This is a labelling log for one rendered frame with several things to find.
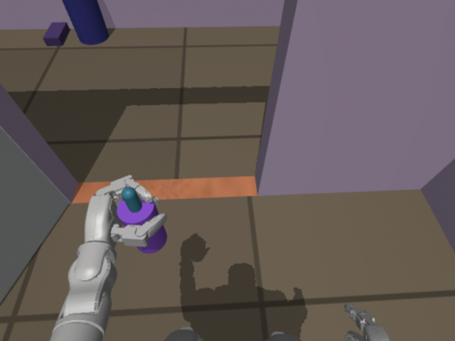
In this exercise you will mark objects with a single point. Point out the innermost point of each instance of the left robot hand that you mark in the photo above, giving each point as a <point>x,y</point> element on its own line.
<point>103,224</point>

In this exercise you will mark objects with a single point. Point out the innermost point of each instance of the left robot arm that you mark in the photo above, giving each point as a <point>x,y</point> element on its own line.
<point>85,312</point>

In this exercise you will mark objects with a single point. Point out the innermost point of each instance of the right robot hand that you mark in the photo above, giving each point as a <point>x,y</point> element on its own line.
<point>366,323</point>

